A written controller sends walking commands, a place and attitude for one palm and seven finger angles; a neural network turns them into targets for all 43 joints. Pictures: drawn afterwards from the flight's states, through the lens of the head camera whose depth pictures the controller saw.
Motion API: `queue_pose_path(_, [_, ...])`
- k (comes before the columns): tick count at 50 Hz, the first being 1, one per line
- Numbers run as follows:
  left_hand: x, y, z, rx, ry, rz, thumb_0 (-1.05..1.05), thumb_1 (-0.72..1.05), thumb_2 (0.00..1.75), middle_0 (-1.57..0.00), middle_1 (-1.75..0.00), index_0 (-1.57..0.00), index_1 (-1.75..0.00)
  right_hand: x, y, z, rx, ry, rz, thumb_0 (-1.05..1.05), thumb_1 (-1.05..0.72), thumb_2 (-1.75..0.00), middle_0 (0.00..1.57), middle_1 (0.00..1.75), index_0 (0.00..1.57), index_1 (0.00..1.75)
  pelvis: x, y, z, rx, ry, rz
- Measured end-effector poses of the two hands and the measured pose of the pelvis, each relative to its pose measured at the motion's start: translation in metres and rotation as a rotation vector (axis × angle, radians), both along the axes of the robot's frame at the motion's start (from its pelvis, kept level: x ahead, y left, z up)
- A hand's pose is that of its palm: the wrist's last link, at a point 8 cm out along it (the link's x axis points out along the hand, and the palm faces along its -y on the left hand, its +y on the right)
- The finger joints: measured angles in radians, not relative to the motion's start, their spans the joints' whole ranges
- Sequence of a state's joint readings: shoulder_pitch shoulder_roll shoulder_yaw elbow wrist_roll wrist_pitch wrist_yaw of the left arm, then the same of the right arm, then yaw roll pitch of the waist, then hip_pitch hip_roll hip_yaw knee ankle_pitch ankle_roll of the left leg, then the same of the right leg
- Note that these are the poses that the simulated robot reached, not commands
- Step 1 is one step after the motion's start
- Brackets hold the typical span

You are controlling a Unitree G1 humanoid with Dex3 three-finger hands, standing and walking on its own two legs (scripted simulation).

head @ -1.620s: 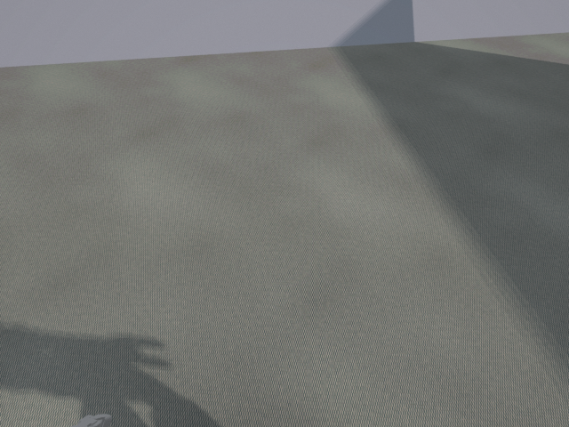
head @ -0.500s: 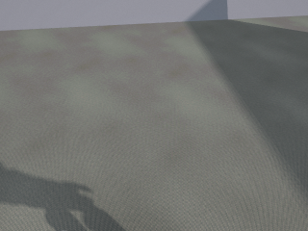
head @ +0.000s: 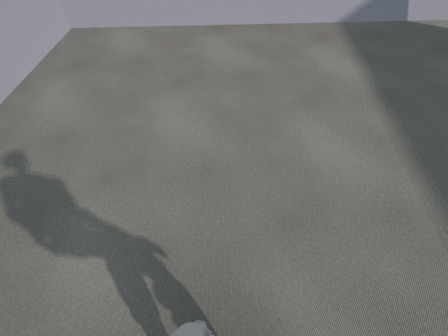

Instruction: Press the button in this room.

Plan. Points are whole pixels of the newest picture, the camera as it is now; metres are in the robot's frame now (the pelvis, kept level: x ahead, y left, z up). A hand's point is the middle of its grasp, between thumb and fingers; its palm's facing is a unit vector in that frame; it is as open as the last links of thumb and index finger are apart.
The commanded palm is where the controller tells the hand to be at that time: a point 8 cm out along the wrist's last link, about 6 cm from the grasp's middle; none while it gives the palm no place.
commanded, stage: turn or walk to find it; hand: left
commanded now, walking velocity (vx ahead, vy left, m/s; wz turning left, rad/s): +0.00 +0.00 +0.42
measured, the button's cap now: out of the picture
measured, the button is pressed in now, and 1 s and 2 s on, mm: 0 0 0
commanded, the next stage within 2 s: none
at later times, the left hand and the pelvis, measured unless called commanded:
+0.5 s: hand out of the picture -0.06 +0.25 -0.17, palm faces +0.29 -0.93 -0.25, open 7.4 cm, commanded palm none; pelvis -0.03 +0.03 +0.00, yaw +13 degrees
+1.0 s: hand out of the picture -0.08 +0.19 -0.15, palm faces +0.46 -0.85 -0.25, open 7.4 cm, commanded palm none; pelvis -0.05 -0.01 +0.01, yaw +27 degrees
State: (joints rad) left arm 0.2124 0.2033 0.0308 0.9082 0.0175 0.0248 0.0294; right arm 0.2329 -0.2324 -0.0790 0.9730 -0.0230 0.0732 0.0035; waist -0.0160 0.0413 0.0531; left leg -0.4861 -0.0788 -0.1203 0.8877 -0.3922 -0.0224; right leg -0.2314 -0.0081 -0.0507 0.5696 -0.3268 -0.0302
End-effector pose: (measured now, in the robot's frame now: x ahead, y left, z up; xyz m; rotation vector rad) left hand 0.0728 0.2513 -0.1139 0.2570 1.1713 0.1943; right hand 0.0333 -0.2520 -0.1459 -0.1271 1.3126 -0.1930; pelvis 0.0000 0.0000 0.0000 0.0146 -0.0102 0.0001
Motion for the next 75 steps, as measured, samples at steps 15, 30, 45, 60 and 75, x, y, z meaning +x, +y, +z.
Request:
queue_pose_path(15, [-0.112,0.016,-0.023,-0.066,0.12,0.213,0.01,0.9,0.9,-0.21,-0.3,-0.21,-0.3,0.068,0.02,0.022,-0.069,-0.071,0.234,0.0,-0.91,-0.9,0.2,0.3,0.19,0.3,-0.018,0.018,-0.001,0.007,0.008,0.165])
queue_pose_path(30, [-0.137,0.04,-0.013,-0.057,0.074,0.341,0.01,0.91,0.9,-0.2,-0.3,-0.2,-0.3,0.072,0.075,0.025,-0.007,-0.132,0.364,0.0,-0.9,-0.9,0.21,0.3,0.2,0.3,-0.038,0.027,0.006,-0.012,-0.007,0.276])
queue_pose_path(45, [-0.154,-0.017,0.005,-0.02,-0.016,0.428,0.01,0.9,0.9,-0.2,-0.3,-0.21,-0.3,0.054,0.018,0.004,0.007,0.008,0.424,0.0,-0.91,-0.9,0.2,0.3,0.2,0.3,-0.047,-0.014,0.006,0.021,-0.012,0.428])
queue_pose_path(60, [-0.269,-0.017,-0.039,-0.116,0.124,0.641,0.01,0.9,0.9,-0.2,-0.3,-0.21,-0.3,0.081,0.082,0.02,-0.05,-0.098,0.635,0.0,-0.91,-0.9,0.2,0.3,0.19,0.3,-0.079,0.006,-0.007,-0.004,-0.006,0.561])
queue_pose_path(75, [-0.26,-0.018,-0.004,-0.033,-0.004,0.708,0.01,0.91,0.9,-0.2,-0.3,-0.2,-0.3,0.08,0.092,0.012,0.03,-0.094,0.722,0.0,-0.9,-0.9,0.21,0.3,0.2,0.3,-0.086,-0.013,0.003,-0.001,-0.003,0.678])
